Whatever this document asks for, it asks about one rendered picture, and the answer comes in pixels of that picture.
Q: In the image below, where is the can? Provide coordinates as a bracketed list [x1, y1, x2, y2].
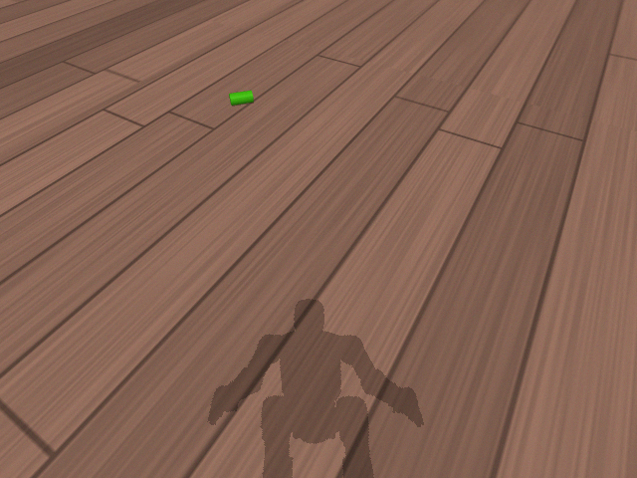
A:
[229, 91, 254, 106]

